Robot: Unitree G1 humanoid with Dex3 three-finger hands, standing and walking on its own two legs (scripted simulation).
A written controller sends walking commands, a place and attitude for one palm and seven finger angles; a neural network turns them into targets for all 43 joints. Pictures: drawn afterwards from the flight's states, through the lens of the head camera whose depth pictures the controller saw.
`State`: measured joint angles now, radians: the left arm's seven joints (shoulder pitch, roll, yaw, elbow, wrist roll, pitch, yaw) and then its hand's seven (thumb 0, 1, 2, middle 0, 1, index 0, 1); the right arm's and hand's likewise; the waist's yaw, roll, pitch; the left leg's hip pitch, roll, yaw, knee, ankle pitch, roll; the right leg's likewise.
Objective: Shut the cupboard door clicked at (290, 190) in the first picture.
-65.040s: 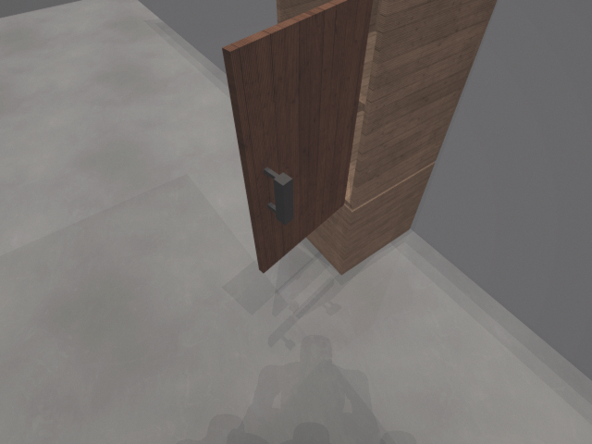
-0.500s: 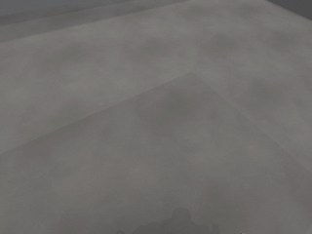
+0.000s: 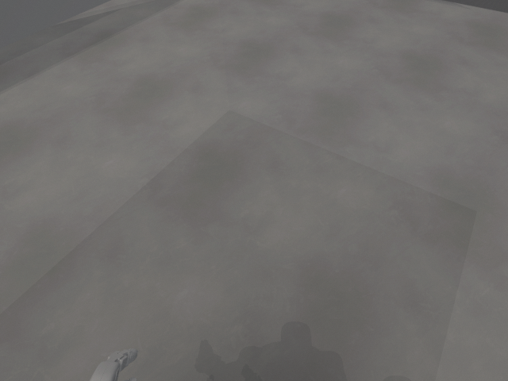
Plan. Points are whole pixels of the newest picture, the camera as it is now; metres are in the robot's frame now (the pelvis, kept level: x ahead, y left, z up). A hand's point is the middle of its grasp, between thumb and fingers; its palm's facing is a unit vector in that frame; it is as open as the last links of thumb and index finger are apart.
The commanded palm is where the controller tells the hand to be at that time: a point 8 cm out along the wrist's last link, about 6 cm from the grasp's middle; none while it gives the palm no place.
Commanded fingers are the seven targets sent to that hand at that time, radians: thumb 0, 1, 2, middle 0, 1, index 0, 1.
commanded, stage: turn to face it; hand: left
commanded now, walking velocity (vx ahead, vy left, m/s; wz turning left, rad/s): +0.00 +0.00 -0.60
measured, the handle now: out of the picture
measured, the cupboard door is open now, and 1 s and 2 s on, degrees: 23 23 23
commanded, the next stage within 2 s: none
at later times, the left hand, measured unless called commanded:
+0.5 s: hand out of the picture +0.12 +0.22 -0.17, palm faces -0.22 -0.96 -0.19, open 7.4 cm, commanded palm none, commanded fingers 0.00 0.90 0.90 -0.20 -0.30 -0.20 -0.30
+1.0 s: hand (206, 349) +0.20 +0.10 -0.14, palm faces -0.55 -0.79 -0.27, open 7.4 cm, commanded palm none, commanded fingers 0.00 0.90 0.90 -0.20 -0.30 -0.20 -0.30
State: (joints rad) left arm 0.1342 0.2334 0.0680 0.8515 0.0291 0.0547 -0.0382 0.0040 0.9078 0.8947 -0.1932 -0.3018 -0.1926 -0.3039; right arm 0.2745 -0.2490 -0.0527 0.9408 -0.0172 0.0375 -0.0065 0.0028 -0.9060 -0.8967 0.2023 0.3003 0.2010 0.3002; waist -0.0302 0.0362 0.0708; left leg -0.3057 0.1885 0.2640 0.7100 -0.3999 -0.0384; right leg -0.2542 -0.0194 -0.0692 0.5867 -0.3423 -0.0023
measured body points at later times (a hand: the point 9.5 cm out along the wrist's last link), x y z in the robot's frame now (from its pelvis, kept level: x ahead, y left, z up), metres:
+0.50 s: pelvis +0.01 +0.03 +0.01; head +0.06 +0.06 +0.46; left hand +0.13 +0.27 -0.15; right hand +0.05 -0.24 -0.10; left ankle +0.04 +0.13 -0.72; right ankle -0.04 -0.10 -0.66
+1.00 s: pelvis -0.01 -0.01 +0.01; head +0.02 -0.05 +0.46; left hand +0.22 +0.14 -0.11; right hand -0.12 -0.26 -0.14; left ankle +0.04 +0.13 -0.64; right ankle -0.07 -0.09 -0.72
